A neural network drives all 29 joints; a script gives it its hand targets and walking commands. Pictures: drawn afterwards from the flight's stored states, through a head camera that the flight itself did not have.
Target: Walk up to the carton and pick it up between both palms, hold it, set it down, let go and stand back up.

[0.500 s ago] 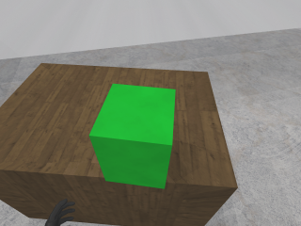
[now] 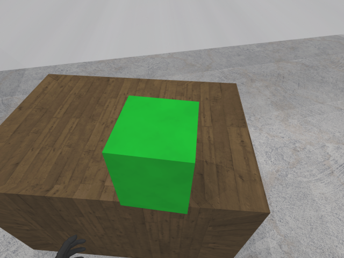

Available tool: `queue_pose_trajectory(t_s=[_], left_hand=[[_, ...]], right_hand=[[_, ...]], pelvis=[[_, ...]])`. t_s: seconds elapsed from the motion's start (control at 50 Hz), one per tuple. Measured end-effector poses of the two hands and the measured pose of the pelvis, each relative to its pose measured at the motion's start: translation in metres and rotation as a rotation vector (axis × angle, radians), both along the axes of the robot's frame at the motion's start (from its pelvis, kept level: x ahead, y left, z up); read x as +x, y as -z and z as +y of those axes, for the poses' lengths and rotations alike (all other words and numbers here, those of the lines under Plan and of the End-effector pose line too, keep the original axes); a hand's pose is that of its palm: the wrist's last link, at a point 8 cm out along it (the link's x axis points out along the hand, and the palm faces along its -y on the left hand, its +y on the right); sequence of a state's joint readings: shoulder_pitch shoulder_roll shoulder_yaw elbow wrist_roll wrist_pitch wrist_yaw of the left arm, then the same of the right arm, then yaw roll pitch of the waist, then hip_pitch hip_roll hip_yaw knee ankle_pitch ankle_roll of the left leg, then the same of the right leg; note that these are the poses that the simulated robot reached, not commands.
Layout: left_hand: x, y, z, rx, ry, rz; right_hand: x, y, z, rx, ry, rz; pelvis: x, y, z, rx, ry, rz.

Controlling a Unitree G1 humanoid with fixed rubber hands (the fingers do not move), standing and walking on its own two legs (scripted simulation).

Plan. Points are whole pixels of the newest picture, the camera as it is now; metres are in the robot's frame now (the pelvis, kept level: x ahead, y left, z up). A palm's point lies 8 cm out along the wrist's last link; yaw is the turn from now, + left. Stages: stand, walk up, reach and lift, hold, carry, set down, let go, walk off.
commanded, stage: stand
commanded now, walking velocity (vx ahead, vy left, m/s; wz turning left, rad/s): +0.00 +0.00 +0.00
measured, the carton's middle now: (158, 155) +0.41 +0.00 +0.00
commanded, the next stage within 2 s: none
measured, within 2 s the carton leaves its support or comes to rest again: neither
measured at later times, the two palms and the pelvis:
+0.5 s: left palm out of the picture +0.14 +0.25 -0.09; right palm out of the picture +0.01 -0.29 -0.12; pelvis -0.01 +0.00 +0.00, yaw +0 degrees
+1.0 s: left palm out of the picture +0.13 +0.25 -0.09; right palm out of the picture +0.00 -0.29 -0.12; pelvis -0.02 +0.00 +0.00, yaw +0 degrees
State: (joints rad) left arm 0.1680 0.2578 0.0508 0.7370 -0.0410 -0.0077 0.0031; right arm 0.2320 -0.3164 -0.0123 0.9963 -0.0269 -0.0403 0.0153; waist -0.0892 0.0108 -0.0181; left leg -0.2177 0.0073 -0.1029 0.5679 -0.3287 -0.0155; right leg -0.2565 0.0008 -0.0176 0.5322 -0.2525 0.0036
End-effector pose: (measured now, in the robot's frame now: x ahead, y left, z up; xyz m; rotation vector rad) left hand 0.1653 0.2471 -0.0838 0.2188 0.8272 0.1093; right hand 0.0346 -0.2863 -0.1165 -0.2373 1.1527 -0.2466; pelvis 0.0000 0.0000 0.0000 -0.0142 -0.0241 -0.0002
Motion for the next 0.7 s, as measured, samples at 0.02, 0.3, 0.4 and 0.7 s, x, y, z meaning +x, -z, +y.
queue_pose_trajectory(t_s=[0.02,0.3,0.4,0.7], left_hand=[[-0.001,0.000,0.000,0.000,-0.001,0.002],[-0.013,0.004,0.001,0.003,-0.011,0.023],[-0.017,0.004,0.001,0.004,-0.012,0.026],[-0.028,0.007,0.001,0.006,-0.014,0.044]], right_hand=[[-0.001,0.000,0.000,0.000,0.001,0.003],[-0.016,0.004,-0.001,0.005,0.014,0.031],[-0.020,0.004,-0.001,0.006,0.015,0.033],[-0.029,0.006,-0.002,0.009,0.017,0.042]], pelvis=[[0.000,0.000,0.000,0.000,0.000,-0.001],[-0.007,0.000,-0.001,0.001,0.000,-0.010],[-0.009,0.000,-0.001,0.002,0.000,-0.013],[-0.016,0.000,-0.002,0.003,0.000,-0.022]])
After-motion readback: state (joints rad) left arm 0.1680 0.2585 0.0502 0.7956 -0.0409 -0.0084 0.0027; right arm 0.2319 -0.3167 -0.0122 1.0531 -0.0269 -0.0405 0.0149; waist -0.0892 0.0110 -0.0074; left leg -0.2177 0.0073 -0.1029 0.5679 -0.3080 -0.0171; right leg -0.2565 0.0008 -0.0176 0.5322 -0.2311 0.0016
